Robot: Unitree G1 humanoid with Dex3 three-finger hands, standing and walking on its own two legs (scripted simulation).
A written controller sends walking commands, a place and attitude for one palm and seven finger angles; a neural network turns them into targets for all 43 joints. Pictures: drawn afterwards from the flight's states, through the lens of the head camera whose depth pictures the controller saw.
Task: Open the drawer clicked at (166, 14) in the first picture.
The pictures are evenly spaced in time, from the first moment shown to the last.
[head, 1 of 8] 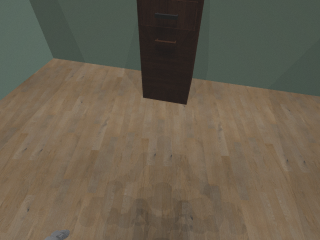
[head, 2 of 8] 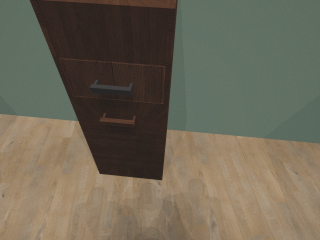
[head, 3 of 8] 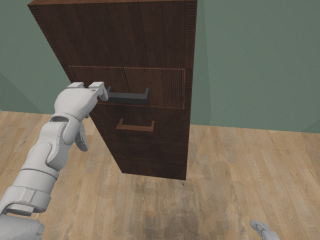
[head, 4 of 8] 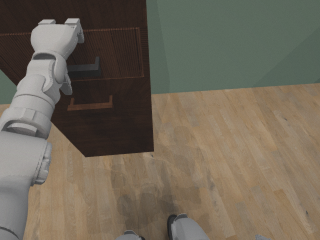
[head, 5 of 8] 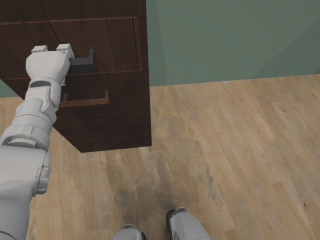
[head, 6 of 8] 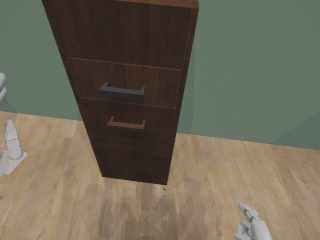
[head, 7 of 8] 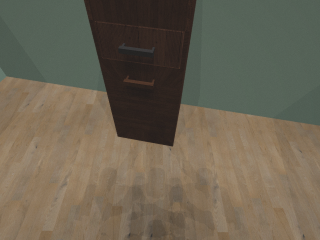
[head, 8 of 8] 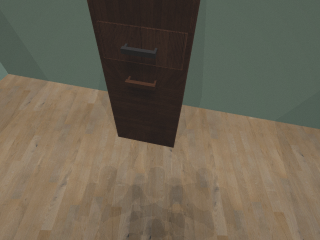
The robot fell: no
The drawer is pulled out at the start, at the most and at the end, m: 0.00 0.01 0.00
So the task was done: no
